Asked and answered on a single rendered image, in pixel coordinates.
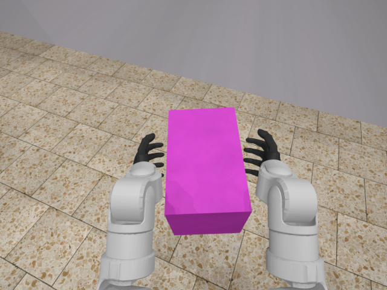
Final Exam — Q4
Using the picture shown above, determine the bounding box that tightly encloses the robot left hand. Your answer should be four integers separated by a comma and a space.
133, 133, 164, 177

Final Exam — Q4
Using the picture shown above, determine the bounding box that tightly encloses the carton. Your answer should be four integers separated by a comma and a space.
164, 107, 252, 236

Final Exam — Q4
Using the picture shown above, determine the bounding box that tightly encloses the robot right hand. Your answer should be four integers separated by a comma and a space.
243, 129, 281, 176

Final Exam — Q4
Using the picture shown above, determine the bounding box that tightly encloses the robot right forearm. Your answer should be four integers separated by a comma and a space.
255, 159, 328, 290

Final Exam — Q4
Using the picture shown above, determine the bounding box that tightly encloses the robot left forearm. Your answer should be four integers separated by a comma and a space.
96, 161, 163, 290

